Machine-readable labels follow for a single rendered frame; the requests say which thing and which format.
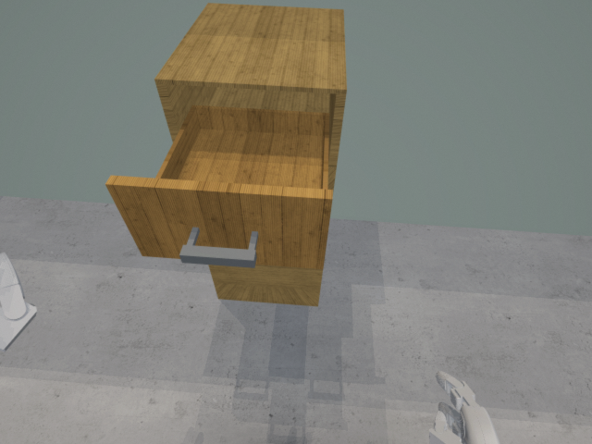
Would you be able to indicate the right robot hand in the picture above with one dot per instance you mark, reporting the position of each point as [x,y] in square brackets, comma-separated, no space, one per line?
[471,426]

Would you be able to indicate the left robot hand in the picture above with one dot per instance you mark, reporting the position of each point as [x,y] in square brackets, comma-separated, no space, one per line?
[15,314]

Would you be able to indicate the cabinet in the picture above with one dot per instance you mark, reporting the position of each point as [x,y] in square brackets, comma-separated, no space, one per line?
[261,57]

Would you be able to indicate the handle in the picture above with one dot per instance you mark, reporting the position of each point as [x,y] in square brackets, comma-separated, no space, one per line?
[204,255]

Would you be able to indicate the drawer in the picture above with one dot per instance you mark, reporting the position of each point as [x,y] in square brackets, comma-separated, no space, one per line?
[231,171]

